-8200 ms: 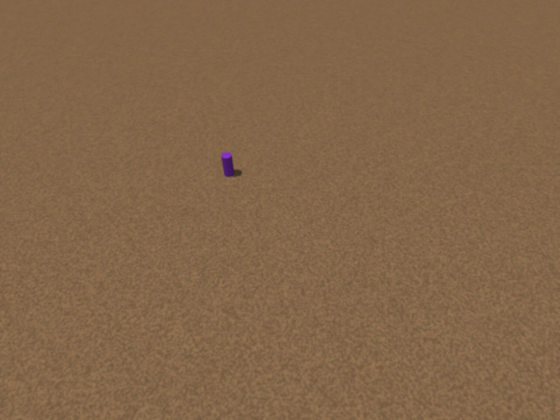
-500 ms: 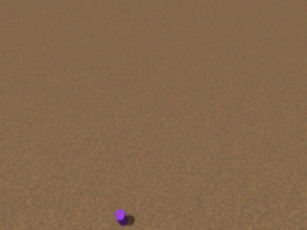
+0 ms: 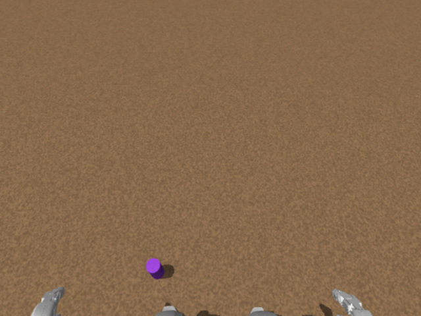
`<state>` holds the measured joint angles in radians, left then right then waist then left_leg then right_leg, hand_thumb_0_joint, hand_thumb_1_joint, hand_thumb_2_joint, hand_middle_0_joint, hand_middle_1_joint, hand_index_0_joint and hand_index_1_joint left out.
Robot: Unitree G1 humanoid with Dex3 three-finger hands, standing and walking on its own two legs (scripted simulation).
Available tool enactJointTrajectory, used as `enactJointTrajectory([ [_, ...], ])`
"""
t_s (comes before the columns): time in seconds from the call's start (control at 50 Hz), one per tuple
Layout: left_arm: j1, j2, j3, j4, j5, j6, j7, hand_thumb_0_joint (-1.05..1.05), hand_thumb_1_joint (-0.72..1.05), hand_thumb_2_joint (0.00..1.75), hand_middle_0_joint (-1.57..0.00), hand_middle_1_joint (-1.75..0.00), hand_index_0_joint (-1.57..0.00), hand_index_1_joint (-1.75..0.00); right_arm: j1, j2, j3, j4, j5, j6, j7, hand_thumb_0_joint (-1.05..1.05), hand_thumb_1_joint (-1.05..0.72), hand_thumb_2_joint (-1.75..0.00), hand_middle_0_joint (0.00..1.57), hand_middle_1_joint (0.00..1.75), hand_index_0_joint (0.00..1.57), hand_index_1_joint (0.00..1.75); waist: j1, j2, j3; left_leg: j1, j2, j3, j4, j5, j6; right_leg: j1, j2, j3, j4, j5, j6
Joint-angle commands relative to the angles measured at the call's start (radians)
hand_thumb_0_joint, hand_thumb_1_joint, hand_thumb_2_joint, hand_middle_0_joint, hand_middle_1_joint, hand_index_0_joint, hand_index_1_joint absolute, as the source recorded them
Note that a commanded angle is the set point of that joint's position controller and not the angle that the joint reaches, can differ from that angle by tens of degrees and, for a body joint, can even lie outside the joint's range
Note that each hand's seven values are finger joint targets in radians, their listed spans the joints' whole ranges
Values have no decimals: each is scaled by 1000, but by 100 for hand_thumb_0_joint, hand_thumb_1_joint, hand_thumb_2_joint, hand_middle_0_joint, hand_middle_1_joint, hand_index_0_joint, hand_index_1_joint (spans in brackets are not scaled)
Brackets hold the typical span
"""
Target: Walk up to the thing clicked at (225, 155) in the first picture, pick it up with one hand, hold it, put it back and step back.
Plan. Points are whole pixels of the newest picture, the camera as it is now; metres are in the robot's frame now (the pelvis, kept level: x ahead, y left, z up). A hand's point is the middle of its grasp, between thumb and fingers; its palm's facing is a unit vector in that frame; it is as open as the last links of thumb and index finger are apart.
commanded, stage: go down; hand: left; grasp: from the side
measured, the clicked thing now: (155, 269) +0.36 +0.22 -0.66
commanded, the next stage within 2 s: none
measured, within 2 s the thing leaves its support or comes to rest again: neither
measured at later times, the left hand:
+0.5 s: hand out of the picture +0.14 +0.29 -0.16, palm faces +0.10 -0.93 -0.35, open 17.0 cm
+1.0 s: hand (68, 297) +0.22 +0.35 -0.25, palm faces +0.18 -0.94 -0.29, open 16.9 cm
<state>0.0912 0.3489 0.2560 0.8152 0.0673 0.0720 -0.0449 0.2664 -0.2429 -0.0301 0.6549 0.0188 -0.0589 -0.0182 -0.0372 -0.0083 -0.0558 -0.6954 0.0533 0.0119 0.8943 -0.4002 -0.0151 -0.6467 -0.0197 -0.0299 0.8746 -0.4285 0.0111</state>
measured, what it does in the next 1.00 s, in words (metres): lowers itself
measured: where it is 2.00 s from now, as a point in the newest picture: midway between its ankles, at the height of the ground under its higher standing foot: outside the picture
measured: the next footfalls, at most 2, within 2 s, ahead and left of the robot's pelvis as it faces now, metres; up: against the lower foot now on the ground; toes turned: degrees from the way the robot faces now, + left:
none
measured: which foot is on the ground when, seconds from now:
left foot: down 0.00-1.00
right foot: down 0.00-1.00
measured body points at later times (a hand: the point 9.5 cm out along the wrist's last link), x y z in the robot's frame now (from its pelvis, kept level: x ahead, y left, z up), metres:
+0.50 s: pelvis -0.01 +0.00 -0.05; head +0.09 +0.03 +0.39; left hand +0.13 +0.34 -0.14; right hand +0.17 -0.24 -0.13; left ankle +0.02 +0.13 -0.69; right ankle +0.00 -0.13 -0.69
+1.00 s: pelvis -0.05 +0.00 -0.18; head +0.12 +0.03 +0.23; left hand +0.20 +0.40 -0.23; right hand +0.14 -0.26 -0.28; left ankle +0.02 +0.13 -0.69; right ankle +0.00 -0.13 -0.69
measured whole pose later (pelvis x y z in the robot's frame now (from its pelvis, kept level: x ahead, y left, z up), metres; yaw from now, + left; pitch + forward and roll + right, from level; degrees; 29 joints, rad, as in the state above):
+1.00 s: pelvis -0.05 +0.00 -0.18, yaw -2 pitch +29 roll -3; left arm -0.09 0.55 0.57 0.72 -0.09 -0.25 -0.36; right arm 0.10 -0.29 -0.01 0.63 -0.02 -0.17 -0.04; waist -0.01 -0.02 -0.16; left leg -1.61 0.07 -0.06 1.72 -0.62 -0.02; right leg -1.54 -0.01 -0.05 1.70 -0.67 0.00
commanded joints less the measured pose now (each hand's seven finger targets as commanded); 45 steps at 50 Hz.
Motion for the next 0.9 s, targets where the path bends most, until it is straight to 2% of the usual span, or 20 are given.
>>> enactJointTrajectory([
  [0.0,13,215,58,-270,-6,-14,1,0,-53,33,-6,-38,-7,-37,-26,-170,-67,-169,-4,-76,-30,0,-87,-89,20,30,20,30,10,87,-260,129,-27,-15,-56,204,18,9,33,-7,-39,187,-32],
  [0.02,39,181,35,-286,-13,0,-5,0,-58,28,-7,-35,-8,-34,-17,-162,-64,-158,-4,-80,-33,0,-85,-88,20,30,20,30,4,87,-251,114,-26,-17,-42,192,19,-14,32,-6,-34,173,-31],
  [0.06,69,249,93,-341,-9,23,4,0,-59,26,-7,-33,-7,-32,-19,-171,-65,-178,-5,-91,-41,0,-85,-88,20,30,20,30,14,78,-264,90,-26,-17,-21,193,21,-5,30,-7,-18,180,-29],
  [0.1,98,201,55,-367,-15,43,-3,0,-59,24,-7,-30,-8,-29,-32,-161,-57,-186,-5,-99,-47,0,-86,-88,20,30,20,30,1,74,-237,56,-28,-18,-7,142,22,-44,30,-8,-11,137,-27],
  [0.14,126,241,94,-415,-15,64,1,0,-59,25,-7,-32,-8,-31,-34,-161,-54,-194,-7,-106,-55,0,-87,-89,20,30,20,30,6,85,-251,42,-26,-20,6,129,23,-50,27,-8,0,124,-29],
  [0.22,173,209,80,-462,-22,95,-12,0,-58,19,-8,-27,-9,-25,-37,-153,-48,-206,-11,-124,-65,0,-88,-89,20,30,20,30,-3,98,-245,21,-24,-23,45,157,23,-80,27,-12,34,146,-26],
  [0.24,176,233,107,-468,-19,96,-7,0,-60,20,-8,-28,-10,-27,-31,-152,-48,-209,-14,-128,-68,0,-89,-89,20,30,20,30,-2,88,-265,12,-26,-24,60,177,25,-76,26,-10,41,167,-26],
  [0.28,195,204,88,-479,-22,95,-16,0,-58,21,-8,-28,-9,-27,-41,-145,-46,-223,-16,-135,-68,0,-89,-89,20,30,20,30,-4,83,-257,-16,-26,-24,81,161,27,-107,25,-10,59,152,-26],
  [0.3,203,232,116,-485,-22,94,-15,0,-58,19,-8,-26,-9,-25,-43,-144,-44,-223,-18,-138,-70,0,-90,-89,20,30,20,30,8,82,-252,-38,-29,-22,87,141,28,-110,23,-9,60,133,-27],
  [0.32,201,193,87,-498,-30,86,-27,0,-58,22,-8,-30,-10,-28,-50,-144,-44,-231,-19,-145,-68,0,-91,-90,20,30,20,30,-2,93,-250,-40,-25,-26,93,140,25,-135,28,-12,80,129,-28],
  [0.36,205,237,127,-520,-30,73,-31,0,-58,18,-9,-26,-10,-25,-41,-147,-49,-228,-22,-153,-69,0,-90,-89,20,30,20,30,5,119,-279,-43,-23,-27,113,156,24,-157,26,-10,108,137,-30],
  [0.42,233,222,128,-532,-41,50,-46,0,-60,16,-9,-24,-10,-23,-52,-147,-49,-236,-24,-163,-62,0,-91,-90,20,30,20,30,14,126,-271,-73,-20,-43,123,123,20,-206,30,-21,147,94,-34],
  [0.52,207,247,159,-541,-59,-2,-64,0,-60,9,-9,-16,-9,-15,-63,-149,-50,-241,-27,-174,-57,0,-92,-90,20,30,20,30,10,107,-329,-140,-23,-38,215,152,29,-252,28,-12,212,129,-30],
  [0.54,184,266,189,-503,-60,-17,-61,0,-59,15,-9,-21,-10,-20,-69,-154,-51,-235,-26,-177,-55,0,-93,-90,20,30,20,30,8,88,-298,-188,-23,-40,231,102,30,-291,29,-13,233,86,-31],
  [0.62,38,307,225,-429,-86,-138,-105,0,-56,8,-8,-14,-9,-13,-86,-174,-54,-208,-29,-191,-49,0,-94,-90,20,30,20,30,8,96,-316,-314,-24,-51,326,8,33,-446,26,-3,347,0,-34],
  [0.66,-23,335,253,-393,-107,-215,-138,0,-52,9,-8,-14,-8,-13,-91,-177,-54,-199,-28,-196,-48,0,-94,-91,20,30,20,30,12,89,-377,-367,-27,-49,388,6,35,-484,24,3,401,-1,-34],
  [0.68,-16,356,280,-360,-117,-245,-157,0,-50,10,-7,-14,-7,-14,-90,-186,-56,-193,-28,-198,-47,0,-91,-90,20,30,20,30,32,89,-406,-372,-26,-47,411,7,35,-500,23,9,423,-8,-36],
  [0.74,-40,395,309,-328,-140,-309,-217,0,-47,11,-6,-14,-6,-14,-91,-210,-56,-185,-29,-190,-44,0,-91,-90,20,30,20,30,47,128,-511,-363,-24,-64,467,75,31,-560,22,5,498,30,-41],
  [0.82,-100,463,371,-271,-150,-345,-264,0,-48,13,-6,-16,-6,-16,-100,-237,-63,-164,-30,-173,-42,0,-89,-90,20,30,20,30,70,165,-543,-386,-14,-93,486,9,21,-664,27,-11,563,-34,-47],
  [0.88,-133,507,419,-243,-168,-363,-288,0,-47,14,-5,-15,-5,-15,-103,-235,-56,-147,-30,-158,-39,0,-88,-89,20,30,20,30,82,133,-582,-452,-20,-84,547,24,28,-661,28,-1,583,-23,-44],
])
